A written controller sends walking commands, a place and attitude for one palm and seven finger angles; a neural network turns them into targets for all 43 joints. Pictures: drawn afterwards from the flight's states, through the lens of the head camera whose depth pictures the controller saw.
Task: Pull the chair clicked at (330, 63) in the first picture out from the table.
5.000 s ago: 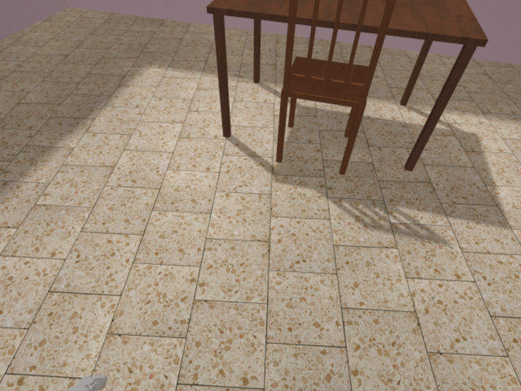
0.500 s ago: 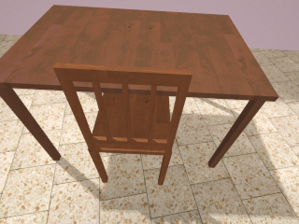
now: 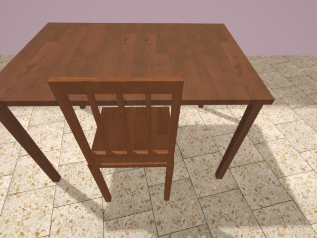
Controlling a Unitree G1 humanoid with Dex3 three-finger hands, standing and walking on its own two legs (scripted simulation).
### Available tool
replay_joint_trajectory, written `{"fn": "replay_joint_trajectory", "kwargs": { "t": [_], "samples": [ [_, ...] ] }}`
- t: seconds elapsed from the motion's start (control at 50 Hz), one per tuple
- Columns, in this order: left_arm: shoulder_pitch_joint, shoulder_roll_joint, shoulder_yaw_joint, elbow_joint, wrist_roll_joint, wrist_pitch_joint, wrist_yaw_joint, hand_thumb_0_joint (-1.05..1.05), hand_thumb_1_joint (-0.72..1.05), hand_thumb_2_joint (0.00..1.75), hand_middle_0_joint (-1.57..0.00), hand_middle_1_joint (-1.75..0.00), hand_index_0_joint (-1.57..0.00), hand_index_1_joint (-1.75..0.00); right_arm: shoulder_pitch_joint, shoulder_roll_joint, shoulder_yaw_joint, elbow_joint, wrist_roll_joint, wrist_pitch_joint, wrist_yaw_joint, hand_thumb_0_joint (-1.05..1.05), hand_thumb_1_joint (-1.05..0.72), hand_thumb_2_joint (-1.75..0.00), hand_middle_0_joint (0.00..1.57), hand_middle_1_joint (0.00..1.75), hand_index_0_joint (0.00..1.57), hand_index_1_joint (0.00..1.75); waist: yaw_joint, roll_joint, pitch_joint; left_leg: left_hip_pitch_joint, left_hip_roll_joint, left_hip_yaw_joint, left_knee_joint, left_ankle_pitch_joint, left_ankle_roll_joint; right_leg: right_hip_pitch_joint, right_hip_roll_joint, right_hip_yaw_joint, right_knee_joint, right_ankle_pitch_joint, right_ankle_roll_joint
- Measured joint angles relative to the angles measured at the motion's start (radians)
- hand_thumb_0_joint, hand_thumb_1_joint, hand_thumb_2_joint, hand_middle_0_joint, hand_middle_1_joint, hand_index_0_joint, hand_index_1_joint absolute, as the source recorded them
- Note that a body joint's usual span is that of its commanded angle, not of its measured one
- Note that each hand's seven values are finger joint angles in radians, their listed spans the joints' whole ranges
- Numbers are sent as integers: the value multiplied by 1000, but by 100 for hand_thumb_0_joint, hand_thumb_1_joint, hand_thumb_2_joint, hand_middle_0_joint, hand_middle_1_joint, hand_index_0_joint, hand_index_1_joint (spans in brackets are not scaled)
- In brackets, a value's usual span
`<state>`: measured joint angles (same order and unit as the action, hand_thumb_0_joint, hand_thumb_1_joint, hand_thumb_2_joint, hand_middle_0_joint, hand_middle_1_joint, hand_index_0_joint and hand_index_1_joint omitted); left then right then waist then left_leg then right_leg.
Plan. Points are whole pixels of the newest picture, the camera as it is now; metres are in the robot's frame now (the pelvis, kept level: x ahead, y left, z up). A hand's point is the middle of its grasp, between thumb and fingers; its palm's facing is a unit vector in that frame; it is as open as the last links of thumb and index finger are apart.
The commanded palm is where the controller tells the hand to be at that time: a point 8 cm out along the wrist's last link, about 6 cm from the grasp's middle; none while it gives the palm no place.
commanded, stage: come to a stop and stand still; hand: left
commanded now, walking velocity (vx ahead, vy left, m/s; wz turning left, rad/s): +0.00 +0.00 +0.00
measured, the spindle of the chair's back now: (125, 127) +0.50 +0.15 -0.07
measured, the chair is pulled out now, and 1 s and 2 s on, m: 0.00 0.00 0.00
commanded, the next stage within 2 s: look again from close up in 0.86 s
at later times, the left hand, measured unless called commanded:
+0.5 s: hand out of the picture -0.01 +0.14 -0.18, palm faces +0.05 -0.99 -0.16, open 7.3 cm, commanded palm none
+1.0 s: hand out of the picture +0.01 +0.15 -0.18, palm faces +0.04 -0.98 -0.18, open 7.3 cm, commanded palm none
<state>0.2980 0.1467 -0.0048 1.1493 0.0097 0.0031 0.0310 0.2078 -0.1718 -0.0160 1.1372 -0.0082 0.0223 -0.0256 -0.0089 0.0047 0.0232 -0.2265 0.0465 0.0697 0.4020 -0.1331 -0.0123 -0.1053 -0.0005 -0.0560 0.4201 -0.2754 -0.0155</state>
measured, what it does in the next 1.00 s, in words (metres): stands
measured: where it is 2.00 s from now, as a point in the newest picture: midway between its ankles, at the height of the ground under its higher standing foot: outside the picture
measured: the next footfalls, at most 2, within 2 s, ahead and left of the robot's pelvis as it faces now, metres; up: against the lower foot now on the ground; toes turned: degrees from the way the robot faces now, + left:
none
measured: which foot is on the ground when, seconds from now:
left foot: down 0.00-1.00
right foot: down 0.00-1.00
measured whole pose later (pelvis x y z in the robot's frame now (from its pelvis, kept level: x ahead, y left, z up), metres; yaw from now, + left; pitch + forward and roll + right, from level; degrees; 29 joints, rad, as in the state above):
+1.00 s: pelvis +0.04 -0.01 +0.00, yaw +0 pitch -1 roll +0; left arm 0.32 0.12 -0.01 1.14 0.02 -0.03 0.05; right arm 0.23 -0.16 0.00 1.14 -0.01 0.00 -0.03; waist 0.01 0.00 0.04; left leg -0.24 0.06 0.05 0.48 -0.22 -0.02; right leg -0.06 0.01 -0.07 0.39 -0.31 -0.02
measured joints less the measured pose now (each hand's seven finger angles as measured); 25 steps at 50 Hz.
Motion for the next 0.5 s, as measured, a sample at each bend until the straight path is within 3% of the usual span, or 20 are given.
{"fn": "replay_joint_trajectory", "kwargs": {
  "t": [0.28,0.5],
  "samples": [
    [-3,-30,2,-2,-6,-4,0,0,91,90,-20,-30,-20,-30,121,47,15,52,-6,3,-3,1,-91,-90,20,29,20,30,-12,-10,23,-17,13,-20,4,-2,-17,-7,16,-18,-5,-5,-19],
    [10,-35,5,7,-6,-13,10,0,91,90,-20,-30,-20,-30,93,73,20,45,0,-17,-11,1,-91,-90,20,29,20,30,-1,-8,21,-1,10,-17,13,-30,-17,19,13,-14,-18,-20,-16]
  ]
}}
